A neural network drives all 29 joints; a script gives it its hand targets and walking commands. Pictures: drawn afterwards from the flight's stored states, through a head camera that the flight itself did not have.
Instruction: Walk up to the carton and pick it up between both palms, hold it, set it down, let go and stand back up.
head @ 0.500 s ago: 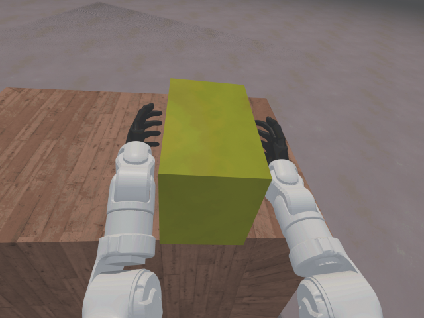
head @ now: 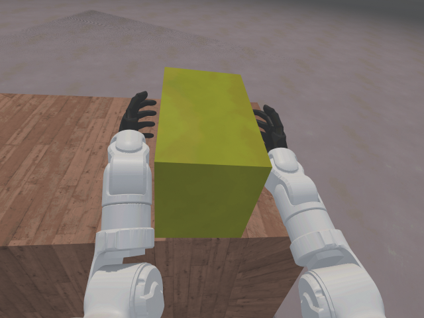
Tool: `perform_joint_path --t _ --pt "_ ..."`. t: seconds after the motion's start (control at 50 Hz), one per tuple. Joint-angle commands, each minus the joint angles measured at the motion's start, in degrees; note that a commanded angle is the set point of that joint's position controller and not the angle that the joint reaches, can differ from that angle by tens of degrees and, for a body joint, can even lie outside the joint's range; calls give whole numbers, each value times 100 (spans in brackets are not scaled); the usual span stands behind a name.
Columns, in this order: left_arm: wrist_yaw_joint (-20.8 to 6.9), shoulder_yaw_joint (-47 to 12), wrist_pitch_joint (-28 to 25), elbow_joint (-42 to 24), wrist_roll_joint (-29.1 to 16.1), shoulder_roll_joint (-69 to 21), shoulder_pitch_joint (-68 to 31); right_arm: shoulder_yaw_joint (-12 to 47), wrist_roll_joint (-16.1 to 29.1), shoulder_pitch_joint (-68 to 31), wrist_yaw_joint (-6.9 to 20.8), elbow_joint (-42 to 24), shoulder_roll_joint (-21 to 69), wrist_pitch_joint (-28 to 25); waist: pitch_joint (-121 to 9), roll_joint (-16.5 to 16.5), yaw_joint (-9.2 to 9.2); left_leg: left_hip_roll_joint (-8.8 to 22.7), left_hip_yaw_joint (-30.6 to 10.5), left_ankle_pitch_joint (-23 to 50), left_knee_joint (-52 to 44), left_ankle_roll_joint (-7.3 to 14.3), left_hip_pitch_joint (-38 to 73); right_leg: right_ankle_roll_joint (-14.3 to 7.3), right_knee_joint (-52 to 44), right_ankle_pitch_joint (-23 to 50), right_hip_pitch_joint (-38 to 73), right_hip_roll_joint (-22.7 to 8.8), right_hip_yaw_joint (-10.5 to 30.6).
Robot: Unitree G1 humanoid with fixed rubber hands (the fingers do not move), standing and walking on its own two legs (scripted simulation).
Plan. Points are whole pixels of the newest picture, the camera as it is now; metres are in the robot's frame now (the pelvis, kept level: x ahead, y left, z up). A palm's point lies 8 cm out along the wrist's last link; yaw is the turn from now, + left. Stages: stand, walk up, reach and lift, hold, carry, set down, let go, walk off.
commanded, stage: reach and lift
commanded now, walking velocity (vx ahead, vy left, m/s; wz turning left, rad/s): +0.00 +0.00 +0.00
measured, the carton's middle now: (201, 149) +0.41 +0.01 +0.16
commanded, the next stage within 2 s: hold in 0.62 s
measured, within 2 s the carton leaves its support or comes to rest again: neither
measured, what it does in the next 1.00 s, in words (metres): stands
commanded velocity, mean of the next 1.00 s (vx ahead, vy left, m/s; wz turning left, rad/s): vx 0.00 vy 0.00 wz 0.00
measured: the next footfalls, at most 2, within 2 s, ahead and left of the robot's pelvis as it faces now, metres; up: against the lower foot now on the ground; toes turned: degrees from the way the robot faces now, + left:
none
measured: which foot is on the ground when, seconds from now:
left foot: down 0.00-1.00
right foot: down 0.00-1.00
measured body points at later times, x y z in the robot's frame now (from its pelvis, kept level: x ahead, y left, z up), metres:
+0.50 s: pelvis +0.00 +0.00 +0.00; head -0.05 +0.04 +0.44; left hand +0.38 +0.14 +0.22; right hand +0.38 -0.12 +0.21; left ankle +0.03 +0.12 -0.75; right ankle +0.01 -0.12 -0.75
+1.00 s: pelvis +0.00 +0.00 +0.00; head -0.06 +0.03 +0.44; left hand +0.37 +0.14 +0.24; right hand +0.37 -0.12 +0.22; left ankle +0.03 +0.12 -0.75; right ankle +0.01 -0.12 -0.75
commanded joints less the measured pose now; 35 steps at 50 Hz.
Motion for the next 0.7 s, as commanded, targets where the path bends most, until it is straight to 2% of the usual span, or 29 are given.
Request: perform_joint_path --t 0.0,0.08,0.12,0.14,0.18,0.24,0.26,0.3,0.32,0.36,0.38,0.4,0.42,0.46,0.48,0.52,0.54,0.56,0.58,0.6,0.62,0.64,0.68 --pt "-920 -2376 -207 -243 -920 -3066 -3289 1587 270 -4470 476 -1817 2885 -454 -1923 659 -58 -317 454 1293 -140 -53 449 294 -53 892 303 376 -351" --pt "-916 -2380 -200 -289 -908 -3015 -3273 1748 334 -4414 464 -1850 2937 -404 -2166 515 -37 -347 464 1301 -115 8 539 336 -23 1064 437 363 -340" --pt "-935 -2403 -135 -237 -943 -3035 -3309 1629 279 -4511 477 -1848 2855 -375 -1997 549 -83 -324 448 1160 -150 -3 458 303 -74 840 336 377 -334" --pt "-935 -2395 -116 -185 -928 -3050 -3270 1613 309 -4649 475 -1915 2842 -382 -1953 633 -60 -331 448 1063 -177 -18 403 297 -74 715 304 373 -354" --pt "-891 -2384 -155 -280 -961 -3023 -3497 1709 367 -4713 488 -1909 2941 -360 -2189 480 14 -332 450 935 -175 38 422 320 -61 660 297 367 -340" --pt "-898 -2539 -123 -363 -1011 -3118 -3218 1811 436 -4527 420 -2168 2902 -353 -2399 581 -90 -354 421 1445 -41 -46 488 312 21 1250 552 394 -347" --pt "-909 -2480 -90 -398 -983 -3063 -3257 1831 445 -4459 421 -2046 2888 -309 -2255 614 -62 -347 435 1395 -65 -49 507 332 10 1206 510 368 -317" --pt "-980 -2148 18 -49 -736 -2887 -3138 1553 330 -4322 442 -1703 2727 -231 -1731 529 -56 -329 426 979 -205 36 316 299 -86 679 364 350 -337" --pt "-999 -2159 3 -197 -741 -2866 -3327 1579 360 -4390 443 -1699 2855 -212 -1664 504 -35 -340 448 928 -211 50 199 306 -70 666 391 352 -322" --pt "-1021 -2283 39 -313 -823 -2933 -3200 1674 419 -4424 429 -1927 2838 -257 -1932 571 -57 -357 461 1313 -127 -25 385 308 -28 988 524 376 -340" --pt "-1004 -2442 24 -483 -921 -3048 -3234 1694 480 -4353 414 -1956 2795 -247 -2192 632 -128 -321 436 1578 -50 -108 589 312 16 1098 545 416 -358" --pt "-956 -2604 -20 -728 -1047 -3085 -3397 1909 589 -4675 414 -2346 2872 -301 -2501 648 -52 -333 419 1846 25 -119 727 313 24 1256 517 429 -361" --pt "-946 -2627 -15 -691 -1065 -3067 -3354 1941 631 -4689 391 -2398 2886 -264 -2372 639 -80 -341 411 1932 48 -136 702 327 19 1350 514 433 -352" --pt "-914 -2667 32 -681 -1034 -3103 -3319 1905 632 -4582 377 -2375 2814 -221 -2237 758 -87 -322 386 1822 50 -155 658 303 15 1178 384 431 -348" --pt "-940 -2589 100 -460 -946 -3079 -3259 1728 517 -4502 378 -2107 2678 -179 -1932 719 -176 -292 369 1495 -43 -153 512 270 -45 870 287 425 -357" --pt "-982 -2312 145 -284 -747 -2964 -3288 1551 411 -4387 415 -1825 2672 -112 -1616 646 -105 -269 448 1016 -224 -85 324 258 -83 476 326 411 -374" --pt "-994 -2305 117 -297 -814 -2917 -3465 1452 361 -4436 443 -1699 2713 -113 -1627 654 -128 -282 477 853 -246 -52 288 268 -90 444 314 368 -339" --pt "-1010 -2255 97 -345 -821 -2898 -3490 1434 361 -4413 465 -1695 2745 -118 -1675 625 -93 -302 478 866 -251 -32 233 277 -73 525 381 342 -316" --pt "-991 -2419 87 -439 -885 -3012 -3518 1621 470 -4732 465 -1966 2832 -189 -2060 647 -44 -328 455 1150 -157 -60 339 281 -12 708 508 385 -363" --pt "-948 -2610 66 -752 -1005 -3140 -3465 1856 655 -4724 446 -2268 2890 -215 -2370 745 -15 -302 430 1709 -33 -157 583 286 66 1073 595 437 -367" --pt "-920 -2740 70 -883 -1081 -3150 -3404 1998 723 -4661 407 -2392 2880 -203 -2670 702 -61 -296 397 2124 85 -175 793 288 66 1437 669 460 -352" --pt "-931 -2638 80 -665 -1041 -3056 -3306 1971 673 -4557 375 -2314 2794 -144 -2453 639 -97 -318 382 1983 48 -150 747 322 36 1485 586 432 -334" --pt "-981 -2371 160 -530 -862 -2875 -3206 1963 675 -4588 325 -2319 2842 -64 -2093 545 -6 -384 431 1606 -50 -39 473 367 -9 1377 621 381 -312"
